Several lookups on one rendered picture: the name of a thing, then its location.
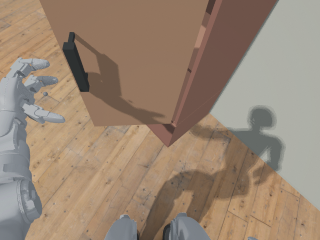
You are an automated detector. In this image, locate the handle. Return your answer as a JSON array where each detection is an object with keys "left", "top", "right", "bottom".
[{"left": 62, "top": 32, "right": 90, "bottom": 92}]

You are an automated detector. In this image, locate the robot thigh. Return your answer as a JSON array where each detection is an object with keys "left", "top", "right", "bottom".
[
  {"left": 170, "top": 216, "right": 211, "bottom": 240},
  {"left": 104, "top": 218, "right": 137, "bottom": 240}
]

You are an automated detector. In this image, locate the left robot thigh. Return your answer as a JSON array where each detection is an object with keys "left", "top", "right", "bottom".
[{"left": 104, "top": 218, "right": 137, "bottom": 240}]

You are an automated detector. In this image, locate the left robot forearm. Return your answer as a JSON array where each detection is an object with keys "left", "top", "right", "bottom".
[{"left": 0, "top": 110, "right": 32, "bottom": 186}]

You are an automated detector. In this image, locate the cupboard door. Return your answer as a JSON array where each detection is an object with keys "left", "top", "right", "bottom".
[{"left": 39, "top": 0, "right": 209, "bottom": 127}]

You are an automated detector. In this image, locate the right robot thigh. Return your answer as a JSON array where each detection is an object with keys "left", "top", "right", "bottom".
[{"left": 170, "top": 216, "right": 211, "bottom": 240}]

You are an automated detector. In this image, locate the robot left upper arm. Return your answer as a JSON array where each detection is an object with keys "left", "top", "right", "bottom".
[{"left": 0, "top": 179, "right": 42, "bottom": 240}]

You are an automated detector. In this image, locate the left robot hand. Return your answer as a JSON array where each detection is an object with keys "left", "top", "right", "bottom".
[{"left": 0, "top": 57, "right": 66, "bottom": 124}]

